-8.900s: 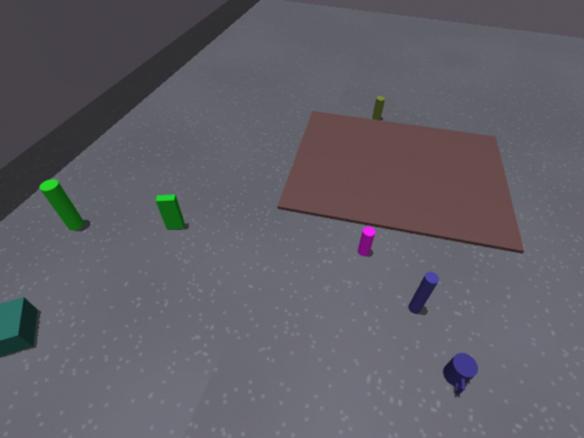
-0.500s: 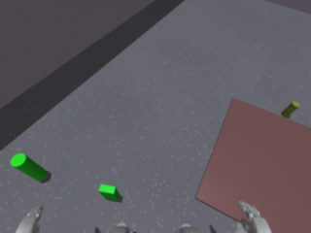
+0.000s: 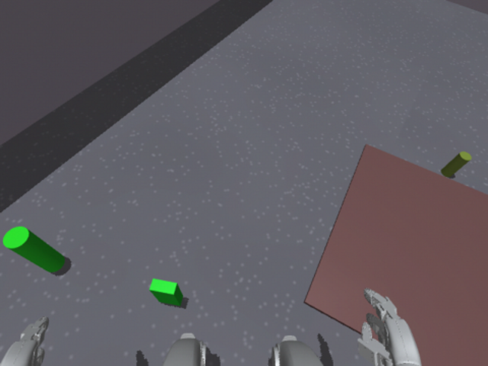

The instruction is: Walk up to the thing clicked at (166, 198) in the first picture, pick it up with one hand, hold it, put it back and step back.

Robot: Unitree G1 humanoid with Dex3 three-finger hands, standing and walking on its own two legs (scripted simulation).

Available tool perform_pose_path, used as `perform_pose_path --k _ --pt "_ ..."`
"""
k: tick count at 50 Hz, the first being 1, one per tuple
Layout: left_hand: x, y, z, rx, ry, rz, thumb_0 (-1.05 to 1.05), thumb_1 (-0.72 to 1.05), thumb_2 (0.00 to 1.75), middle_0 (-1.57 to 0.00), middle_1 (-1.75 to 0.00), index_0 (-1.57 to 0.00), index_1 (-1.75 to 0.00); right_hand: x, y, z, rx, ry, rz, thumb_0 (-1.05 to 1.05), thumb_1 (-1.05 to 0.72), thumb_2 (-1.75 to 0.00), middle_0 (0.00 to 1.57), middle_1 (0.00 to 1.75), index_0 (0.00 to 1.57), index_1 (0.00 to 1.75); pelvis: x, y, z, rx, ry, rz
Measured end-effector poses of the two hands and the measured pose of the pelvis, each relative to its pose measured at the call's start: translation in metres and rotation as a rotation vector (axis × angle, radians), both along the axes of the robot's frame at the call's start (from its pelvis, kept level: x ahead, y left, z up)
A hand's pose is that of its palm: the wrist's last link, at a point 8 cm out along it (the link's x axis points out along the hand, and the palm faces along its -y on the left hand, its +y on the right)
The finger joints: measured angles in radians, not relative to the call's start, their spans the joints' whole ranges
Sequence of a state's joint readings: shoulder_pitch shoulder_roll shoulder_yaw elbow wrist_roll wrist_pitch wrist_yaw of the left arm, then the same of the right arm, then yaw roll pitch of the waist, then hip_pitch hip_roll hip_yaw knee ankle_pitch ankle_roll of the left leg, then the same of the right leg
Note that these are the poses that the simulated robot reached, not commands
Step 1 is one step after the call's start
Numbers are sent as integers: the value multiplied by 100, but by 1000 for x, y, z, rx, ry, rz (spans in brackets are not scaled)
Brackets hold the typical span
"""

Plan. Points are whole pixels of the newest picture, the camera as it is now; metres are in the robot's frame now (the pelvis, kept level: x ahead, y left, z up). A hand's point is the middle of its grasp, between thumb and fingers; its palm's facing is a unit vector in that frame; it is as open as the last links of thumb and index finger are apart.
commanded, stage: go down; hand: left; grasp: from the side
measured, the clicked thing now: (167, 293) +0.37 +0.21 -0.59
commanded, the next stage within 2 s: approach in 1.88 s
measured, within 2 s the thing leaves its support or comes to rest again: neither
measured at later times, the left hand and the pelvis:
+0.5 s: hand (59, 319) +0.23 +0.34 -0.18, palm faces +0.15 -0.96 -0.21, open 17.5 cm; pelvis -0.04 -0.01 -0.11, yaw -1 degrees
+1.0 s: hand (57, 302) +0.28 +0.38 -0.24, palm faces +0.16 -0.98 -0.13, open 17.4 cm; pelvis -0.08 -0.01 -0.22, yaw -4 degrees
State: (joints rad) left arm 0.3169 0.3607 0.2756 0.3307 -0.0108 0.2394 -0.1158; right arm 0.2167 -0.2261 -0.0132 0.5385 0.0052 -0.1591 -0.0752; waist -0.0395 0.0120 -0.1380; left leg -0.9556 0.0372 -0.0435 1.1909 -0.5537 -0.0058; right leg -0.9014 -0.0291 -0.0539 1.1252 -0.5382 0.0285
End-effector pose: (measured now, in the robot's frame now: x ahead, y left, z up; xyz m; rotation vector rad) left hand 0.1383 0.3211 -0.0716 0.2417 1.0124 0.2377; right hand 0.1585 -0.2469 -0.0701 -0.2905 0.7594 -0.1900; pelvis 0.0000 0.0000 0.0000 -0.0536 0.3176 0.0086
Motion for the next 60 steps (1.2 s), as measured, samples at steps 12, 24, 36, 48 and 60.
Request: perform_pose_path --k 12,24,36,48,60 --pt "-10 17 -22 0 -79 24 0 -46 3 -7 -3 -7 -3 -17 -4 -28 -10 10 29 1 -90 -90 20 30 21 30 -20 -3 -26 1 41 -2" --pt "65 61 -79 -38 -412 -46 -1 -56 2 -7 -7 -8 -6 -28 -27 -116 -91 91 76 1 -90 -90 20 30 21 30 -42 -8 -107 -5 183 -16" --pt "77 92 -119 -61 -526 -23 -1 -59 4 -7 -8 -7 -8 -63 -30 -193 -82 246 85 1 -90 -90 20 30 21 30 -56 -9 -162 -13 255 -32" --pt "108 106 -151 -88 -668 -74 -1 -53 3 -6 -6 -6 -6 -77 -34 -236 -133 268 117 1 -90 -90 20 30 21 30 -74 -9 -211 -34 262 -46" --pt "111 124 -163 -87 -718 -56 -1 -55 2 -6 -4 -6 -4 -91 -37 -258 -156 306 117 1 -92 -90 20 30 21 30 -78 -5 -235 -45 264 -52"
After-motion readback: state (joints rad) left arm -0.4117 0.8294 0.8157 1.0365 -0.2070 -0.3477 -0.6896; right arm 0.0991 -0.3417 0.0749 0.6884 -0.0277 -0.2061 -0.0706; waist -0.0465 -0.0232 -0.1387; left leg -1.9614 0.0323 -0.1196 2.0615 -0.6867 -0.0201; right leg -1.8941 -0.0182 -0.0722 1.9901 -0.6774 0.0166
